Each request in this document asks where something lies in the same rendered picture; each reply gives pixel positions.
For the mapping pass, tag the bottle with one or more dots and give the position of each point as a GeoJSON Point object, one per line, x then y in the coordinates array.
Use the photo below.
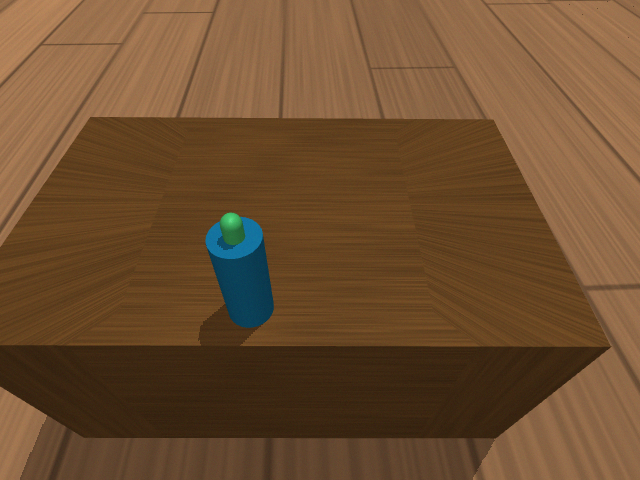
{"type": "Point", "coordinates": [237, 251]}

